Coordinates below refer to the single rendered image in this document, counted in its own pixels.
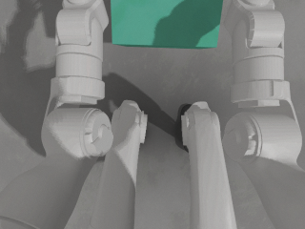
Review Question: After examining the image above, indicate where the right robot forearm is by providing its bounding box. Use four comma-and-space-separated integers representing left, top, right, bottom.
224, 0, 302, 140

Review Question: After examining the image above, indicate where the robot right upper arm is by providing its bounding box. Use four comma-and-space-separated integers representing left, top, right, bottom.
222, 112, 305, 229

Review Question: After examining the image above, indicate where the left robot forearm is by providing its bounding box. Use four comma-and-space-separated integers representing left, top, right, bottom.
41, 0, 109, 140

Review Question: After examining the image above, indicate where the robot left upper arm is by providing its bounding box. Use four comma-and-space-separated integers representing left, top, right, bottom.
0, 108, 113, 229

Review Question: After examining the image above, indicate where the robot right thigh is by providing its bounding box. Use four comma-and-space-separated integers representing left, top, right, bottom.
181, 108, 238, 229

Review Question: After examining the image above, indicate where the right robot shin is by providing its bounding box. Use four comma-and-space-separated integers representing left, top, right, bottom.
187, 101, 221, 134

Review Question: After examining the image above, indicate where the carton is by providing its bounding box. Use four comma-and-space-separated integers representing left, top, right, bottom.
111, 0, 223, 50

